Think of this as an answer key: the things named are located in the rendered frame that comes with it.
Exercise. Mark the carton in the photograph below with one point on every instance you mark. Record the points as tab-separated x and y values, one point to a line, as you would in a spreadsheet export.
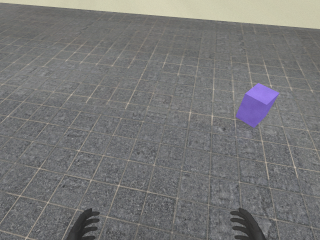
256	104

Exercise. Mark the left robot hand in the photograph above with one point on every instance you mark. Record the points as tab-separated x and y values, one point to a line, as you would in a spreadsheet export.
78	229

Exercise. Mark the right robot hand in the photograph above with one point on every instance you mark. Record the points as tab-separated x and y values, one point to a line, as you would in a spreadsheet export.
251	228

